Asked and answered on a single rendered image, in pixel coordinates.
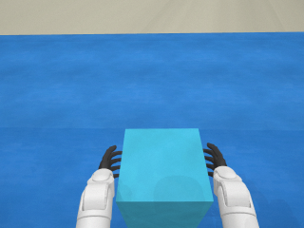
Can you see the right robot forearm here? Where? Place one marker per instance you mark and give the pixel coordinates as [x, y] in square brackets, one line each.
[235, 203]

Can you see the robot right hand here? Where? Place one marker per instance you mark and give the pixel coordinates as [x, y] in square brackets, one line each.
[217, 158]

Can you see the robot left hand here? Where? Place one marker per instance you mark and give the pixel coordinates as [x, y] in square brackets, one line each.
[107, 162]

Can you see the left robot forearm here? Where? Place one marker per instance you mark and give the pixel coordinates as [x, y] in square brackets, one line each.
[95, 208]

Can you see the carton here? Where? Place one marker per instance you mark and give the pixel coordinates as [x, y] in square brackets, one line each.
[163, 180]

